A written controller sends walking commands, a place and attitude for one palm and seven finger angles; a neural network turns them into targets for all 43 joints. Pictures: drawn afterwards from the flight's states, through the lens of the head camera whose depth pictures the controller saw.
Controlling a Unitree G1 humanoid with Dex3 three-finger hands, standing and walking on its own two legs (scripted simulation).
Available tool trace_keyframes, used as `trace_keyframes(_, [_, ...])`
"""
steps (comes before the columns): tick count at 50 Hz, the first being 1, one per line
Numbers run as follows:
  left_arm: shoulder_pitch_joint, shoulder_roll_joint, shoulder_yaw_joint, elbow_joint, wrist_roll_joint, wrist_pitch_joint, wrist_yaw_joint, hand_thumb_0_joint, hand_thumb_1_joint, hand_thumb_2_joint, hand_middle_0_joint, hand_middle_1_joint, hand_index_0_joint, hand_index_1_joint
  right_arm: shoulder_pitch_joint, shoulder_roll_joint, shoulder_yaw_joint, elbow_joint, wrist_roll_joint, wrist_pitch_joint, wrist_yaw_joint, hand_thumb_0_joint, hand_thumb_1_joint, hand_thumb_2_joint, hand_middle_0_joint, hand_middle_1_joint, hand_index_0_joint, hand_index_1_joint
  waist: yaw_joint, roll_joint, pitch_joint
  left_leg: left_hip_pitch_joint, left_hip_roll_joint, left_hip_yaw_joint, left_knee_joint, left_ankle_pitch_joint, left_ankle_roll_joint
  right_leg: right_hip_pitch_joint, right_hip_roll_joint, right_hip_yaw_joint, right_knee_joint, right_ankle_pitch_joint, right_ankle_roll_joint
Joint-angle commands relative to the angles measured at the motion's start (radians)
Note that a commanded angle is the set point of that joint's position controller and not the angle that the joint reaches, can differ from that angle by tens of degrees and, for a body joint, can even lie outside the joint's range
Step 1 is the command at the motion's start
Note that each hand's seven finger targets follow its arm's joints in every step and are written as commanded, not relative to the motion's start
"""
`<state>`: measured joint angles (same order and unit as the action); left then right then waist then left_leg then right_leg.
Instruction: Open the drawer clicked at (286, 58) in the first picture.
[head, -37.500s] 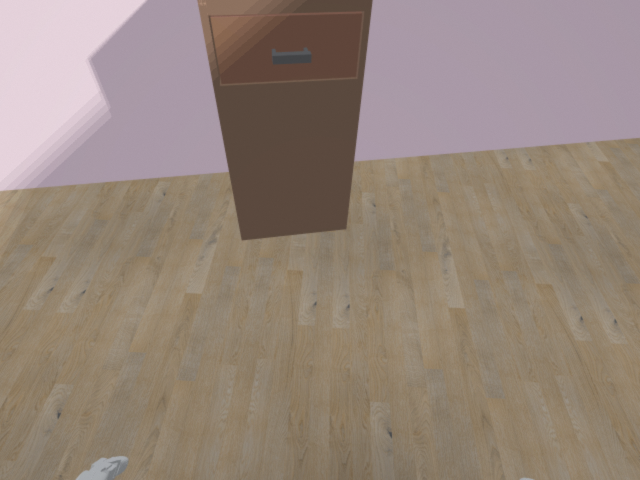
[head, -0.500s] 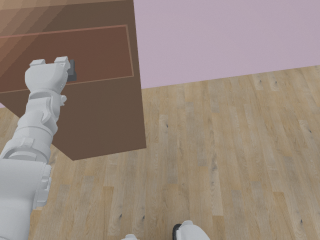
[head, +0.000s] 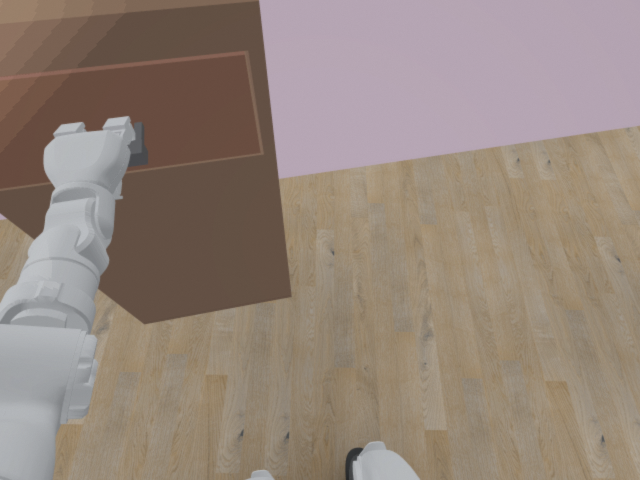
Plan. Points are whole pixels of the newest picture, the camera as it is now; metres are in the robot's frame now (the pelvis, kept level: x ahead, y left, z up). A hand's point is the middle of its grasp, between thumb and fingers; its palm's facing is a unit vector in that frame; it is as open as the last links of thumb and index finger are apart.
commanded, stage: pull the drawer open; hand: left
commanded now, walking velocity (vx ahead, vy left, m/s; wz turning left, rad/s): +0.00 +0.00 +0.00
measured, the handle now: (103, 145) +0.55 +0.27 +0.05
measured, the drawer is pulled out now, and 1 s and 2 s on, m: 0.00 0.04 0.18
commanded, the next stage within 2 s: none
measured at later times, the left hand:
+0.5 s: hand (106, 199) +0.47 +0.26 +0.03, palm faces -0.02 -0.01 -1.00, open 5.9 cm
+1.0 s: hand (106, 216) +0.45 +0.25 +0.03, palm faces -0.02 -0.03 -1.00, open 5.9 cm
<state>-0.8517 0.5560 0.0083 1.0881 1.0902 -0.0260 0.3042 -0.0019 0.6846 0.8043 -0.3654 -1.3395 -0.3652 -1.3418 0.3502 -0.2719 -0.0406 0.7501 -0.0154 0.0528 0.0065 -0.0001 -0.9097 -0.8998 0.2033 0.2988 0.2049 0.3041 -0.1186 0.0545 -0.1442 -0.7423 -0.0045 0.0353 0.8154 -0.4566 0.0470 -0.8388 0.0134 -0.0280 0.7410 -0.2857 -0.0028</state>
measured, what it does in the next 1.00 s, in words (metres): stands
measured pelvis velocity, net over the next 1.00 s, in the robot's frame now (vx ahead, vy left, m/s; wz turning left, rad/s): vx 0.02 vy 0.01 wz -0.04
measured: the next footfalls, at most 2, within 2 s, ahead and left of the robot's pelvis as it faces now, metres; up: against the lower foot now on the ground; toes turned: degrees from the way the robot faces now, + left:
none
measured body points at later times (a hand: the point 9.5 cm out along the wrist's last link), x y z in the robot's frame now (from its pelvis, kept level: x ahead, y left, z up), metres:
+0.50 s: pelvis +0.02 +0.01 +0.01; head +0.12 +0.01 +0.45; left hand +0.47 +0.25 +0.08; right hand +0.09 -0.26 -0.12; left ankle -0.05 +0.09 -0.70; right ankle +0.03 -0.12 -0.70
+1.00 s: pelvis +0.02 +0.01 +0.01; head +0.10 +0.00 +0.45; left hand +0.44 +0.25 +0.08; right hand +0.04 -0.27 -0.12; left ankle -0.05 +0.09 -0.70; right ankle +0.03 -0.12 -0.70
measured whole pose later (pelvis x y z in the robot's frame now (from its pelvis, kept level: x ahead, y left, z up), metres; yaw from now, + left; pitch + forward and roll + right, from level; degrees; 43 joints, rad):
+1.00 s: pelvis +0.02 +0.01 +0.01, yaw -2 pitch +18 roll -2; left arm -0.49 0.48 0.02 0.75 1.04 0.01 0.31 -0.01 0.72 0.77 -0.30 -1.35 -0.33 -1.34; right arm 0.35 -0.27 -0.06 0.71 0.01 0.09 0.01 0.00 -0.91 -0.90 0.20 0.30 0.20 0.30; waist -0.07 0.06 -0.16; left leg -0.59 0.00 0.06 0.72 -0.45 0.05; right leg -0.71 0.03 0.01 0.66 -0.27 0.01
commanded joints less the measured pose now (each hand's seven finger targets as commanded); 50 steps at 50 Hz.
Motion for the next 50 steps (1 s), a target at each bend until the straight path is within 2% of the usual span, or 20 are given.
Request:
trace_keyframes(1, [-0.308, 0.210, 0.037, -0.207, -0.012, -0.021, 0.024, 0.000, 0.900, 0.900, -0.400, -1.350, -0.400, -1.350, 0.141, -0.158, -0.059, -0.059, -0.003, -0.009, -0.012, 0.000, -0.900, -0.900, 0.200, 0.300, 0.200, 0.300, 0.025, 0.033, -0.476, 0.227, 0.000, -0.041, -0.068, 0.607, -0.026, 0.378, 0.032, 0.006, -0.021, 0.385, -0.020])
trace_keyframes(2, [-0.267, 0.247, 0.075, -0.217, -0.022, -0.021, 0.021, 0.000, 0.900, 0.900, -0.400, -1.350, -0.400, -1.350, 0.137, -0.163, -0.058, -0.061, -0.002, -0.005, -0.011, 0.000, -0.900, -0.900, 0.200, 0.300, 0.200, 0.300, 0.045, 0.025, -0.477, 0.221, -0.001, -0.041, -0.072, 0.619, -0.026, 0.401, 0.033, 0.009, -0.019, 0.403, -0.021])
trace_keyframes(4, [-0.217, 0.198, 0.043, -0.239, -0.023, -0.019, 0.015, 0.000, 0.900, 0.900, -0.400, -1.350, -0.400, -1.350, 0.123, -0.153, -0.059, -0.079, 0.003, -0.004, -0.012, 0.000, -0.900, -0.900, 0.200, 0.300, 0.200, 0.300, 0.045, 0.018, -0.476, 0.235, -0.001, -0.037, -0.079, 0.628, -0.024, 0.413, 0.034, 0.009, -0.028, 0.411, -0.019])
trace_keyframes(7, [-0.146, 0.183, 0.045, -0.266, -0.027, -0.020, 0.012, 0.000, 0.900, 0.900, -0.400, -1.350, -0.400, -1.350, 0.106, -0.154, -0.059, -0.087, 0.007, -0.001, -0.011, 0.000, -0.900, -0.900, 0.200, 0.300, 0.200, 0.300, 0.058, 0.004, -0.443, 0.236, 0.004, -0.036, -0.090, 0.651, -0.023, 0.421, 0.033, 0.006, -0.034, 0.422, -0.020])
trace_keyframes(10, [-0.075, 0.191, 0.070, -0.337, -0.031, -0.017, 0.015, 0.000, 0.900, 0.900, -0.400, -1.350, -0.400, -1.350, 0.087, -0.154, -0.064, -0.101, 0.006, 0.002, -0.008, 0.000, -0.900, -0.900, 0.200, 0.300, 0.200, 0.300, 0.081, 0.012, -0.465, 0.272, 0.009, -0.036, -0.091, 0.745, -0.025, 0.454, 0.031, 0.010, -0.036, 0.473, -0.022])
trace_keyframes(13, [0.032, 0.160, 0.064, -0.394, -0.041, -0.004, 0.018, 0.000, 0.900, 0.900, -0.400, -1.350, -0.400, -1.350, 0.066, -0.146, -0.065, -0.120, 0.011, 0.002, -0.006, 0.000, -0.900, -0.900, 0.200, 0.300, 0.200, 0.300, 0.093, 0.000, -0.444, 0.282, 0.011, -0.036, -0.101, 0.783, -0.024, 0.478, 0.029, 0.006, -0.044, 0.505, -0.020])
trace_keyframes(15, [0.066, 0.186, 0.097, -0.431, -0.049, 0.005, 0.021, 0.000, 0.900, 0.900, -0.400, -1.350, -0.400, -1.350, 0.050, -0.150, -0.068, -0.122, 0.012, 0.007, -0.002, 0.000, -0.900, -0.900, 0.200, 0.300, 0.200, 0.300, 0.098, -0.009, -0.435, 0.285, 0.012, -0.036, -0.105, 0.799, -0.026, 0.498, 0.028, 0.012, -0.048, 0.529, -0.022])
trace_keyframes(17, [-0.218, 0.225, 0.074, -0.364, -0.020, 0.010, 0.039, 0.000, 0.900, 0.900, -0.400, -1.350, -0.400, -1.350, 0.071, -0.162, -0.059, -0.080, 0.011, 0.009, -0.015, 0.000, -0.900, -0.900, 0.200, 0.300, 0.200, 0.300, 0.022, -0.013, -0.330, 0.258, 0.011, -0.043, -0.104, 0.684, -0.029, 0.396, 0.031, 0.000, -0.047, 0.446, -0.017])
trace_keyframes(18, [-0.205, 0.201, 0.059, -0.325, -0.005, 0.016, 0.045, 0.000, 0.900, 0.900, -0.400, -1.350, -0.400, -1.350, 0.074, -0.155, -0.061, -0.078, 0.006, 0.004, -0.015, 0.000, -0.900, -0.900, 0.200, 0.300, 0.200, 0.300, 0.028, -0.007, -0.306, 0.254, 0.010, -0.044, -0.105, 0.681, -0.029, 0.373, 0.029, -0.007, -0.045, 0.414, -0.020])
trace_keyframes(20, [-0.221, 0.240, 0.092, -0.345, 0.000, 0.020, 0.055, 0.000, 0.900, 0.900, -0.400, -1.350, -0.400, -1.350, 0.072, -0.161, -0.063, -0.073, 0.005, 0.008, -0.010, 0.000, -0.900, -0.900, 0.200, 0.300, 0.200, 0.300, 0.051, 0.033, -0.372, 0.306, 0.011, -0.048, -0.096, 0.762, -0.044, 0.377, 0.032, -0.004, -0.035, 0.427, -0.027])
trace_keyframes(22, [-0.256, 0.177, 0.045, -0.347, 0.010, 0.026, 0.066, 0.000, 0.900, 0.900, -0.400, -1.350, -0.400, -1.350, 0.091, -0.146, -0.067, -0.073, -0.001, 0.005, -0.009, 0.000, -0.900, -0.900, 0.200, 0.300, 0.200, 0.300, 0.040, 0.074, -0.425, 0.356, 0.015, -0.055, -0.075, 0.869, -0.058, 0.355, 0.030, -0.012, -0.018, 0.459, -0.024])
trace_keyframes(25, [-0.302, 0.177, 0.048, -0.339, 0.011, 0.024, 0.070, 0.000, 0.900, 0.900, -0.400, -1.350, -0.400, -1.350, 0.095, -0.146, -0.070, -0.061, -0.006, 0.005, -0.004, 0.000, -0.900, -0.900, 0.200, 0.300, 0.200, 0.300, 0.037, 0.080, -0.463, 0.388, 0.019, -0.067, -0.054, 0.930, -0.068, 0.341, 0.031, -0.014, -0.008, 0.463, -0.023])
trace_keyframes(32, [-0.287, 0.154, 0.026, -0.248, 0.003, 0.030, 0.060, 0.000, 0.900, 0.900, -0.400, -1.350, -0.400, -1.350, 0.083, -0.144, -0.060, -0.076, 0.001, 0.007, -0.008, 0.000, -0.900, -0.900, 0.200, 0.300, 0.200, 0.300, 0.030, -0.009, -0.408, 0.272, 0.001, -0.056, -0.081, 0.699, -0.043, 0.375, 0.030, -0.008, -0.024, 0.402, -0.023])
trace_keyframes(34, [-0.306, 0.167, 0.025, -0.248, 0.007, 0.027, 0.055, 0.000, 0.900, 0.900, -0.400, -1.350, -0.400, -1.350, 0.082, -0.147, -0.059, -0.078, 0.002, 0.005, -0.010, 0.000, -0.900, -0.900, 0.200, 0.300, 0.200, 0.300, 0.030, 0.016, -0.403, 0.268, 0.001, -0.056, -0.085, 0.682, -0.045, 0.363, 0.029, -0.006, -0.025, 0.385, -0.025])
trace_keyframes(36, [-0.231, 0.157, 0.028, -0.246, 0.003, 0.021, 0.046, 0.000, 0.900, 0.900, -0.400, -1.350, -0.400, -1.350, 0.080, -0.141, -0.058, -0.091, -0.001, 0.006, -0.009, 0.000, -0.900, -0.900, 0.200, 0.300, 0.200, 0.300, 0.054, 0.020, -0.442, 0.269, -0.001, -0.044, -0.085, 0.677, -0.036, 0.404, 0.028, -0.001, -0.025, 0.396, -0.024])
trace_keyframes(41, [-0.062, 0.160, 0.050, -0.307, -0.015, -0.002, 0.024, 0.000, 0.900, 0.900, -0.400, -1.350, -0.400, -1.350, 0.056, -0.136, -0.055, -0.122, 0.007, 0.008, -0.012, 0.000, -0.900, -0.900, 0.200, 0.300, 0.200, 0.300, 0.097, 0.001, -0.446, 0.242, 0.000, -0.035, -0.112, 0.638, -0.027, 0.471, 0.027, 0.006, -0.035, 0.407, -0.028])
trace_keyframes(43, [0.036, 0.102, 0.019, -0.373, -0.029, -0.003, 0.023, 0.000, 0.900, 0.900, -0.400, -1.350, -0.400, -1.350, 0.035, -0.130, -0.061, -0.142, 0.014, 0.002, -0.010, 0.000, -0.900, -0.900, 0.200, 0.300, 0.200, 0.300, 0.103, 0.008, -0.434, 0.263, 0.002, -0.029, -0.118, 0.656, -0.023, 0.478, 0.031, 0.007, -0.052, 0.417, -0.028])
trace_keyframes(45, [0.145, 0.155, 0.085, -0.434, -0.046, 0.001, 0.024, 0.000, 0.900, 0.900, -0.400, -1.350, -0.400, -1.350, 0.017, -0.137, -0.064, -0.154, 0.018, 0.007, -0.006, 0.000, -0.900, -0.900, 0.200, 0.300, 0.200, 0.300, 0.129, -0.014, -0.453, 0.254, 0.004, -0.033, -0.129, 0.691, -0.024, 0.534, 0.029, 0.017, -0.055, 0.457, -0.031])
trace_keyframes(47, [0.201, 0.113, 0.054, -0.494, -0.054, 0.015, 0.026, 0.000, 0.900, 0.900, -0.400, -1.350, -0.400, -1.350, -0.002, -0.134, -0.063, -0.167, 0.027, 0.003, -0.008, 0.000, -0.900, -0.900, 0.200, 0.300, 0.200, 0.300, 0.119, -0.023, -0.405, 0.256, 0.006, -0.028, -0.145, 0.672, -0.024, 0.533, 0.031, 0.014, -0.067, 0.462, -0.027])
trace_keyframes(50, [0.288, 0.077, 0.044, -0.610, -0.053, 0.039, 0.042, 0.000, 0.900, 0.900, -0.400, -1.350, -0.400, -1.350, -0.034, -0.133, -0.070, -0.175, 0.030, -0.004, -0.004, 0.000, -0.900, -0.900, 0.200, 0.300, 0.200, 0.300, 0.124, 0.005, -0.382, 0.321, 0.020, -0.044, -0.150, 0.778, -0.035, 0.508, 0.032, 0.003, -0.076, 0.459, -0.030])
